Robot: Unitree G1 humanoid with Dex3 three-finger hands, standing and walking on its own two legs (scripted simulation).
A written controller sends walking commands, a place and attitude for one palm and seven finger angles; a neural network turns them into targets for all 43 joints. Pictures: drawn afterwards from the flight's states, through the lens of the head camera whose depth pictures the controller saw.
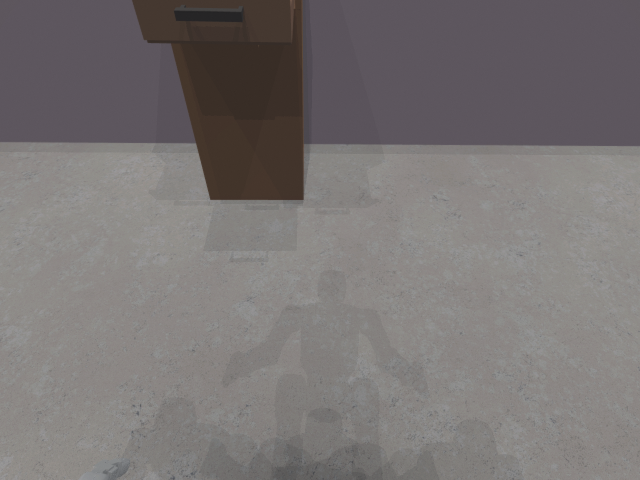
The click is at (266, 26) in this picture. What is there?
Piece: drawer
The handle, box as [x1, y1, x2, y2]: [174, 5, 243, 21]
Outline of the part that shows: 174,10 176,20 242,21 243,9 242,6 239,6 237,9 186,8 185,5 181,5 179,7 176,7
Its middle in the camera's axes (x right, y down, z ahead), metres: -0.27 -0.56 +0.95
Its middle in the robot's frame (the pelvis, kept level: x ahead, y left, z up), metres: +1.09 +0.34 +0.14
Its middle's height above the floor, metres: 0.91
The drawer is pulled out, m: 0.28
